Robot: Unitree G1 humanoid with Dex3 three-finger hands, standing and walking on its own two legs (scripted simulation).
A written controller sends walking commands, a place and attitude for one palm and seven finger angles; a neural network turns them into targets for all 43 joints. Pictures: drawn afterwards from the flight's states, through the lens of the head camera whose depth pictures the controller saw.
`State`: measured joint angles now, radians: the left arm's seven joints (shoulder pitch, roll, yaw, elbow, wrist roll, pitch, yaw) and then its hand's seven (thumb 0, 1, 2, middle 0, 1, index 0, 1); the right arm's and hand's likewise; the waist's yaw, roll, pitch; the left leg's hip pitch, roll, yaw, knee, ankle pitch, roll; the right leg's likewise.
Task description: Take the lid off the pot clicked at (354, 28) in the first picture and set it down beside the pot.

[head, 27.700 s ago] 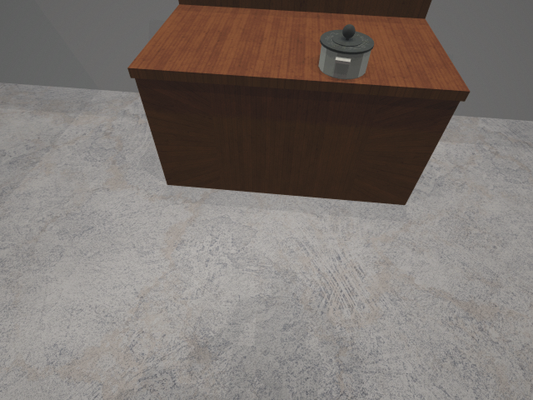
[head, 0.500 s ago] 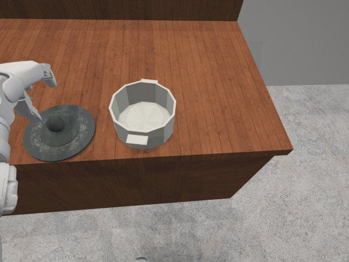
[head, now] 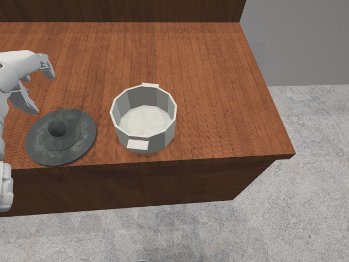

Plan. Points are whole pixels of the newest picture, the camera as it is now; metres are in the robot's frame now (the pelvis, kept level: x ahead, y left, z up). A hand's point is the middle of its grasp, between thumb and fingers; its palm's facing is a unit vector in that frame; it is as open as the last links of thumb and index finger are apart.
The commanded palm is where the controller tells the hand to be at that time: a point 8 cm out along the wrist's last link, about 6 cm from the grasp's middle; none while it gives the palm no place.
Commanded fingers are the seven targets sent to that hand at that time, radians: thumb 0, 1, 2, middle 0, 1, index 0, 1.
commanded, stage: draw the hand back to the body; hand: left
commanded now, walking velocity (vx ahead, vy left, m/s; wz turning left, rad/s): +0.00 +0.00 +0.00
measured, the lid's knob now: (57, 128) +0.47 +0.31 -0.05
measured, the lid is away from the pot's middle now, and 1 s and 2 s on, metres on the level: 0.25 0.25 0.25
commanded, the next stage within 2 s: none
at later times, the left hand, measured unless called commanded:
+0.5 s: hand (33, 108) +0.41 +0.27 +0.12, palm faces -0.13 -0.52 -0.85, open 10.9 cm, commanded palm +0.38 +0.30 +0.18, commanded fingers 0.00 0.03 0.56 -0.32 -0.91 -0.32 -0.91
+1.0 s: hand (38, 110) +0.37 +0.23 +0.17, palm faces +0.40 -0.87 -0.29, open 9.6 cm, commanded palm +0.31 +0.27 +0.18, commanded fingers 0.00 0.55 0.77 -0.25 -0.55 -0.25 -0.55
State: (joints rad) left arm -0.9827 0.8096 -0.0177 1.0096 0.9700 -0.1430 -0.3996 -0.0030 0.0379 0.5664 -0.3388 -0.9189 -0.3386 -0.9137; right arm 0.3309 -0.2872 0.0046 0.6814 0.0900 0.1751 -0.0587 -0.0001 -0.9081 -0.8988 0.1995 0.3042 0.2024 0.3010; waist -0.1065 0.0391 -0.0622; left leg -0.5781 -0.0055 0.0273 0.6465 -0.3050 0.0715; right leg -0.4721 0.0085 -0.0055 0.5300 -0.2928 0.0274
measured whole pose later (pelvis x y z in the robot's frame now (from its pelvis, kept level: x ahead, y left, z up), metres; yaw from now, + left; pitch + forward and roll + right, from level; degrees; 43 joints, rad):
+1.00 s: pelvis +0.02 -0.04 +0.02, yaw +0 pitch +0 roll -1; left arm -0.22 0.42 0.31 0.26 -0.06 -0.08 0.09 0.00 0.34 0.69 -0.29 -0.70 -0.29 -0.69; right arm 0.24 -0.28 0.01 0.67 0.05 -0.03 -0.05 0.01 -0.91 -0.90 0.20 0.30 0.20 0.30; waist -0.01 0.04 0.01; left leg -0.19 0.02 0.03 0.46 -0.27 0.01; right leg -0.12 0.03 0.00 0.40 -0.28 -0.02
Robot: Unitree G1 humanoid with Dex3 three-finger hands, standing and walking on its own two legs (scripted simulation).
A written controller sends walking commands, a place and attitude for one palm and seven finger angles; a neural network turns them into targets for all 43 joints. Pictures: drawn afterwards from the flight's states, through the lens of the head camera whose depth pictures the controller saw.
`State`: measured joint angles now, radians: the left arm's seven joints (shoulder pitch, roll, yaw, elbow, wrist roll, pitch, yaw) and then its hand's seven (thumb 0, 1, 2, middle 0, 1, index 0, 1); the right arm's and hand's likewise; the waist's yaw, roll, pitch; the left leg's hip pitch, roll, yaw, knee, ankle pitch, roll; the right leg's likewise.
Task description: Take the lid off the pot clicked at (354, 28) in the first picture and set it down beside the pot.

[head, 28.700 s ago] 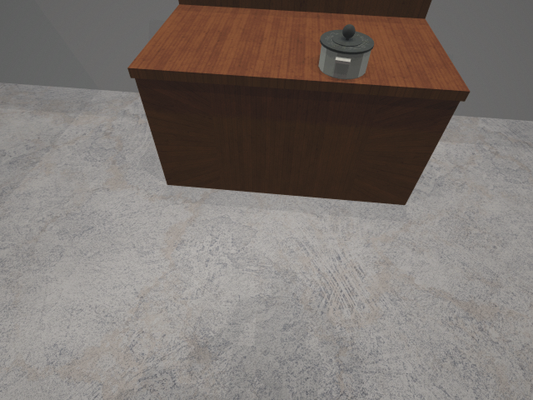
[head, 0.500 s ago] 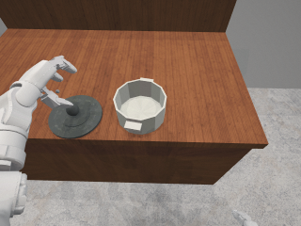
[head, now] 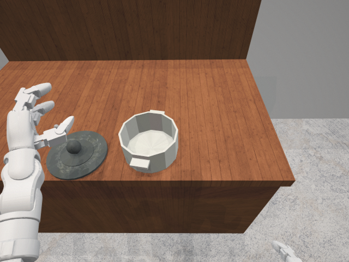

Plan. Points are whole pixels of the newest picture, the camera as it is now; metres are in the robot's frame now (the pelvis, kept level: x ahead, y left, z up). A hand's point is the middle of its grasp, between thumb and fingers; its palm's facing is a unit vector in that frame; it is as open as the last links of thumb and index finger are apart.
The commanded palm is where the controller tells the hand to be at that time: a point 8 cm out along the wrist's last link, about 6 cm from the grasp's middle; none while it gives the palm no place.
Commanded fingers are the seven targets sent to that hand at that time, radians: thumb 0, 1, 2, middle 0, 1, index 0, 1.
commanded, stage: draw the hand back to the body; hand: left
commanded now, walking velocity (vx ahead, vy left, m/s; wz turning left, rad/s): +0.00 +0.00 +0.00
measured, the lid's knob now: (73, 147) +0.45 +0.35 -0.07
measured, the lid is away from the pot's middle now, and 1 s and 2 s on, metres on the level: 0.25 0.25 0.25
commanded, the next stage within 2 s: step back with the hand held close in 1.20 s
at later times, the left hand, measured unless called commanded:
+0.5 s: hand (44, 161) +0.26 +0.25 +0.16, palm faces +0.43 -0.86 -0.29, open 7.5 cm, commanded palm +0.20 +0.29 +0.17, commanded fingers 0.00 0.90 0.90 -0.20 -0.30 -0.20 -0.30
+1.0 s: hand (23, 211) +0.17 +0.24 +0.16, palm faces +0.38 -0.86 -0.35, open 7.4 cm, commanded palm +0.11 +0.28 +0.17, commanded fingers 0.00 0.90 0.90 -0.20 -0.30 -0.20 -0.30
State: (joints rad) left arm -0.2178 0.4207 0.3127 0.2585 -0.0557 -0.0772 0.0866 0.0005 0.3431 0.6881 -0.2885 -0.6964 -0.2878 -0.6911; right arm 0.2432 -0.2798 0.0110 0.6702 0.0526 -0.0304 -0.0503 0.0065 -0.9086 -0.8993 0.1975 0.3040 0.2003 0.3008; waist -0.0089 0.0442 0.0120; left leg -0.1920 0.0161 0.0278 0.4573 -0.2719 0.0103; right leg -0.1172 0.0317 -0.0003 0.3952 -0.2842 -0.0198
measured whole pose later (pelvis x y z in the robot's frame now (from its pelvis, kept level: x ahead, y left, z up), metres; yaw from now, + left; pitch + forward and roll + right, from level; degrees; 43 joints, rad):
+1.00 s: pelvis -0.02 +0.00 +0.00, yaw +0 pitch -5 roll -1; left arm 0.46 0.33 0.28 -0.38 -0.09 -0.12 0.08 0.01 0.89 0.90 -0.21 -0.31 -0.21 -0.30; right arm 0.18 -0.23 0.02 0.64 0.02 -0.11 -0.05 0.01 -0.91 -0.90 0.20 0.30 0.20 0.30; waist 0.05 0.06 0.01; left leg -0.12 0.02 0.02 0.43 -0.24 0.01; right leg -0.03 0.03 -0.01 0.36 -0.24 -0.02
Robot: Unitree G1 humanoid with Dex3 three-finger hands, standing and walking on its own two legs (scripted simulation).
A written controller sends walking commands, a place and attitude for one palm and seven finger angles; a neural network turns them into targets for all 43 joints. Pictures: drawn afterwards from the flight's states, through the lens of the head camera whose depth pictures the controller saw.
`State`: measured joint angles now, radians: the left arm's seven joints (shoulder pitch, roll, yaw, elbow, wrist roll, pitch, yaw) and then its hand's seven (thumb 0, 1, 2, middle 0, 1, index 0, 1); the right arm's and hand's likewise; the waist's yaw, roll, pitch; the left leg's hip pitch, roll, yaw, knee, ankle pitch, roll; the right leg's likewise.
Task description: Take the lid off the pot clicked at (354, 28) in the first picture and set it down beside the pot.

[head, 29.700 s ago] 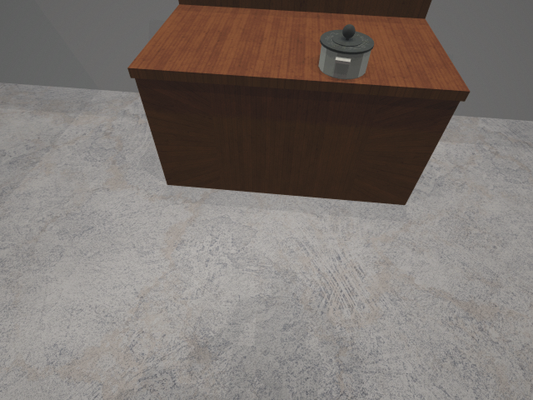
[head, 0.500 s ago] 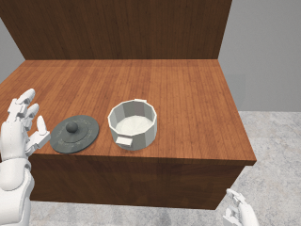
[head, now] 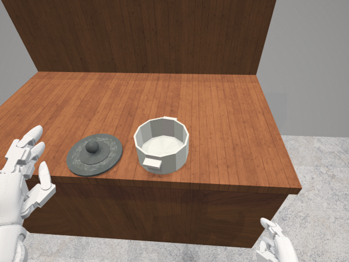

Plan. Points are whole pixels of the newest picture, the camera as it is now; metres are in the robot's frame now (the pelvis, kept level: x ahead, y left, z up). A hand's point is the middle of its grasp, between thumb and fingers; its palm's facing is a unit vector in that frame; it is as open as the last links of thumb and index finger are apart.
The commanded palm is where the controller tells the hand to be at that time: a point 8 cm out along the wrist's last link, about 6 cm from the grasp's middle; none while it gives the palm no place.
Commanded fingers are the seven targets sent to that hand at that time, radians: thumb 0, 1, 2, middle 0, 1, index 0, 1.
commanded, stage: draw the hand back to the body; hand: left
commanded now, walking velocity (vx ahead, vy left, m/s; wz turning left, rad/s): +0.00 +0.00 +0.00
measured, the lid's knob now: (92, 146) +0.48 +0.35 -0.07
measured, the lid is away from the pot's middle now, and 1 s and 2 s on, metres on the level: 0.25 0.25 0.25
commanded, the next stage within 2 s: step back with the hand held close in 0.20 s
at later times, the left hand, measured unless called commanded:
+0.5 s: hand (33, 184) +0.19 +0.27 +0.17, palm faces +0.36 -0.83 -0.42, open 7.4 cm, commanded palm +0.12 +0.30 +0.17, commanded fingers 0.00 0.90 0.90 -0.20 -0.30 -0.20 -0.30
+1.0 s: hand (25, 215) +0.14 +0.26 +0.15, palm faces +0.28 -0.83 -0.47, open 7.4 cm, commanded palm +0.08 +0.31 +0.17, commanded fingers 0.00 0.90 0.90 -0.20 -0.30 -0.20 -0.30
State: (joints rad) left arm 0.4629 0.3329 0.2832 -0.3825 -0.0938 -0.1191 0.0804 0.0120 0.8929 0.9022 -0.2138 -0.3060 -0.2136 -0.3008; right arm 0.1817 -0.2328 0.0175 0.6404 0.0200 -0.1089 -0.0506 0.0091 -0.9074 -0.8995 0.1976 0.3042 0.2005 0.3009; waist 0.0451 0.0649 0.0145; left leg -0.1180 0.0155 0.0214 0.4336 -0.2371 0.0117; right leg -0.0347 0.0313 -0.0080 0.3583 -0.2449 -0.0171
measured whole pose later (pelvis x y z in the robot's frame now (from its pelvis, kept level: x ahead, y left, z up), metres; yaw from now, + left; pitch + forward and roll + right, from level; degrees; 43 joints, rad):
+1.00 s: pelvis -0.06 +0.03 -0.02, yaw -1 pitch +0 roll -3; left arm 0.63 0.40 0.40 -0.65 -0.05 -0.22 0.10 0.01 0.89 0.90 -0.22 -0.31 -0.22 -0.30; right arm 0.22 -0.18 0.01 0.55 0.02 -0.09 -0.04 0.01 -0.91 -0.90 0.20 0.30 0.20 0.30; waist -0.01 0.01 0.07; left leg -0.41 0.01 0.05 0.68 -0.29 0.05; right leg -0.32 -0.01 -0.05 0.58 -0.26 0.03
